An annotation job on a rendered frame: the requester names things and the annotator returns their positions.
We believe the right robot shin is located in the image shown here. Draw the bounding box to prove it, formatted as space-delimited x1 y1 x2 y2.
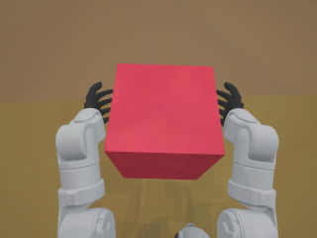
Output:
183 223 196 229

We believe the left robot forearm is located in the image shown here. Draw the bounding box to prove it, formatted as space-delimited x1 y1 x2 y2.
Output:
55 108 106 238

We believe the robot right hand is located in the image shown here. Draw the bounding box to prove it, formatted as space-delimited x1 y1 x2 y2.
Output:
216 82 244 127

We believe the right robot forearm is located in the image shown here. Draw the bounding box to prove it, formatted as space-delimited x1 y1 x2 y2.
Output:
223 108 279 238

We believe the carton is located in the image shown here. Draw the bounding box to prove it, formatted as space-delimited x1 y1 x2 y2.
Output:
104 63 225 180

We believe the left robot upper arm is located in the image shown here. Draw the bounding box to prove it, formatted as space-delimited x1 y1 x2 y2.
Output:
57 207 116 238

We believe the robot left hand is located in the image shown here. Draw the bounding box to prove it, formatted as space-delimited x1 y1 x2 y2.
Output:
84 81 114 124

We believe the right robot upper arm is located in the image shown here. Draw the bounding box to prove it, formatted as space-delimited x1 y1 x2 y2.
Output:
217 208 278 238

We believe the right robot thigh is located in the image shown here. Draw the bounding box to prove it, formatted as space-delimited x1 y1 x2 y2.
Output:
178 226 210 238

